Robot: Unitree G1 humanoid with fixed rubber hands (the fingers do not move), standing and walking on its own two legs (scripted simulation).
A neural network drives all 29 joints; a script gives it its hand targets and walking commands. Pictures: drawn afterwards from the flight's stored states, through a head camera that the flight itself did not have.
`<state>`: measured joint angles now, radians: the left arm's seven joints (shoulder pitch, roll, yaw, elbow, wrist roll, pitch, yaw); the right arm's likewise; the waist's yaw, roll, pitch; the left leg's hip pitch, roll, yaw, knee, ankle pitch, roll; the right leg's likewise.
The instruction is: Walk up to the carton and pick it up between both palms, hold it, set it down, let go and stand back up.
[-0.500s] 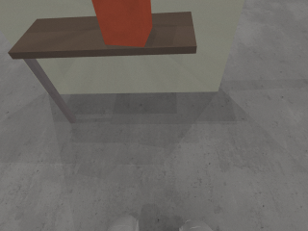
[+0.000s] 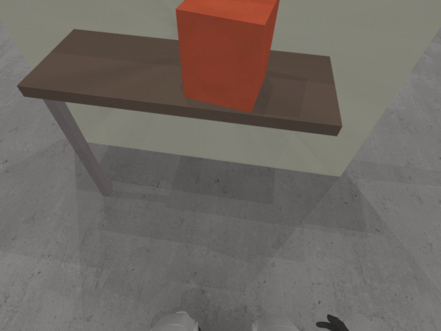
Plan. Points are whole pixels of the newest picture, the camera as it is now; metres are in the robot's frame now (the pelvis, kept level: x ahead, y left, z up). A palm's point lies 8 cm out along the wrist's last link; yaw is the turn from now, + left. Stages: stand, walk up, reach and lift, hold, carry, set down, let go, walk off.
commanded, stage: walk up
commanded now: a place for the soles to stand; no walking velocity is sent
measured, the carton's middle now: (228, 48) +0.80 +0.00 +0.07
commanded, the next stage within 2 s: none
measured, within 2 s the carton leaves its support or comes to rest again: neither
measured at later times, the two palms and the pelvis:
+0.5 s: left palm (114, 275) +0.23 +0.23 -0.11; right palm (348, 276) +0.24 -0.26 -0.12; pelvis +0.21 +0.00 +0.01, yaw +0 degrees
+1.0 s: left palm (109, 229) +0.33 +0.27 -0.11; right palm (312, 228) +0.34 -0.20 -0.11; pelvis +0.26 +0.03 +0.01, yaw -4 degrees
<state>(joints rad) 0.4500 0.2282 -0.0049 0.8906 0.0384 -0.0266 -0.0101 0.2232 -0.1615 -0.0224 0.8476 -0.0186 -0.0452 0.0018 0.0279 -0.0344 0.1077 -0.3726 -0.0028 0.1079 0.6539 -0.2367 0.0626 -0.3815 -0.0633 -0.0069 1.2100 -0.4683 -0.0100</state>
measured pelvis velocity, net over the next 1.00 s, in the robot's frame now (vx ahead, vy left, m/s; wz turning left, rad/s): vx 0.26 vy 0.03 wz -0.06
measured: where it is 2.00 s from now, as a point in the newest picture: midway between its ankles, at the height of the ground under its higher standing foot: (185, 284)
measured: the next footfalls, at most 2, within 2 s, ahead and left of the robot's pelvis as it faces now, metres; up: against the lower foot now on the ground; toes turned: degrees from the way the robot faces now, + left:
right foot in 0.26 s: +0.27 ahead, -0.11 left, +0.00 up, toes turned -4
left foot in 0.56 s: +0.36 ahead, +0.15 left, +0.00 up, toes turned +5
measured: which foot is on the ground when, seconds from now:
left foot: down 0.00-0.26, up 0.28-0.54, down 0.56-1.00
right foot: up 0.00-0.24, down 0.26-1.00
